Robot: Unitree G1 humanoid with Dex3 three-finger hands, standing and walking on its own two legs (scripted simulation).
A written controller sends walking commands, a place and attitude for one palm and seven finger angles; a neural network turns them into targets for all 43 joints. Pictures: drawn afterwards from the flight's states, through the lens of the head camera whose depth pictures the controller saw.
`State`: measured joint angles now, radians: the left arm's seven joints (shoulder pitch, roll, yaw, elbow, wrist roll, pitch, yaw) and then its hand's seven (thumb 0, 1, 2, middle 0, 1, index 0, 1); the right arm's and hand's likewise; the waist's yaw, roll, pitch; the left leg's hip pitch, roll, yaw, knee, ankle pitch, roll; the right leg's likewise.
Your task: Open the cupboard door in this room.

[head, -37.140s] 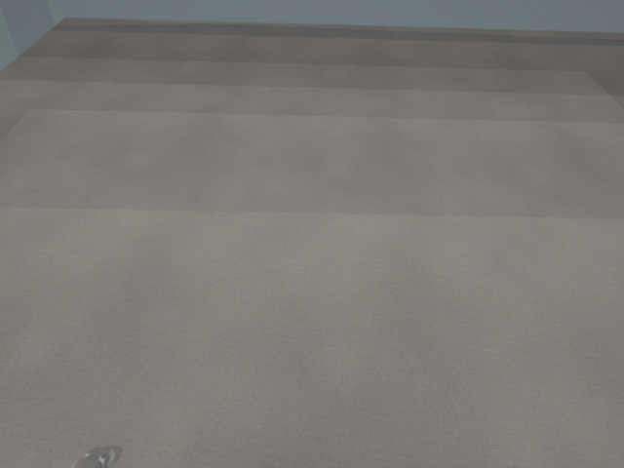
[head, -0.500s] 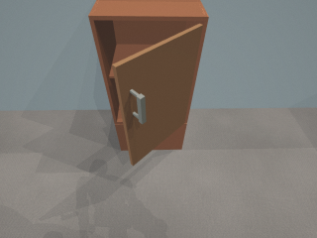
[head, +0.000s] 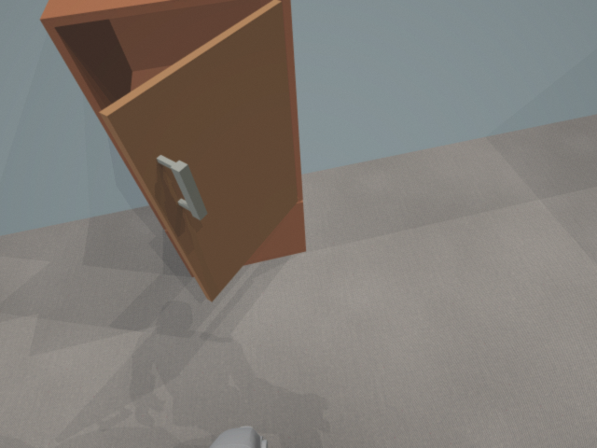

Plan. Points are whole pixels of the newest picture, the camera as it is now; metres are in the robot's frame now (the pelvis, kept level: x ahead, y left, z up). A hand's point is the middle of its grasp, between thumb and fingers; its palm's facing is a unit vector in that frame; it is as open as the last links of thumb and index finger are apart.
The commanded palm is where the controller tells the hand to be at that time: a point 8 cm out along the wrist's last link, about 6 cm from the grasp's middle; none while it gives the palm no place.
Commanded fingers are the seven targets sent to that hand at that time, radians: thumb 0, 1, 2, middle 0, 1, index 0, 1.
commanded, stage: walk to a spot facing it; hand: left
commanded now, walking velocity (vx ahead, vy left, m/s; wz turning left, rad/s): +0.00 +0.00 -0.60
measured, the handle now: (182, 188) +0.51 +0.25 +0.01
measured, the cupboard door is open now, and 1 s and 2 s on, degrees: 43 43 43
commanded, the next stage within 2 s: none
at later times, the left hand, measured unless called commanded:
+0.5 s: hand out of the picture +0.08 +0.22 -0.17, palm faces -0.14 -0.96 -0.22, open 7.4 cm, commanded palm none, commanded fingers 0.00 0.90 0.90 -0.20 -0.30 -0.20 -0.30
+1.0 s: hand (252, 383) +0.23 +0.10 -0.14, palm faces -0.57 -0.77 -0.29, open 7.4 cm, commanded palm none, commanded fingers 0.00 0.90 0.90 -0.20 -0.30 -0.20 -0.30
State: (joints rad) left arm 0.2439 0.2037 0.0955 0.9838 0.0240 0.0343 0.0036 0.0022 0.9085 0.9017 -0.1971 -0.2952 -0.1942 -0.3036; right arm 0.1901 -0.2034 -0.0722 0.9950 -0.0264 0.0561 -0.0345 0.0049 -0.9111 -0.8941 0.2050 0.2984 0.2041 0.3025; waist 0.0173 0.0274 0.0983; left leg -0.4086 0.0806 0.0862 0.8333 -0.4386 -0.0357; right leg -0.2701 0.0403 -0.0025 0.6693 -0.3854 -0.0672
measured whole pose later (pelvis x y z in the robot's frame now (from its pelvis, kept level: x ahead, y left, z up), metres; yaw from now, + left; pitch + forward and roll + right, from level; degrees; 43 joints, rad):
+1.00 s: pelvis +0.00 +0.01 +0.01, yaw -36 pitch +0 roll +0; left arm 0.11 0.22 0.07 0.88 0.02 0.03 0.00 0.00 0.91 0.90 -0.20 -0.30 -0.19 -0.30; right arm 0.27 -0.27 -0.07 0.95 -0.02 0.07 -0.02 0.01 -0.91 -0.89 0.20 0.30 0.20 0.30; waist -0.04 0.03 0.13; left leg -0.45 0.10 0.05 1.07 -0.48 -0.07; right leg -0.31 0.02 0.00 0.61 -0.30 -0.03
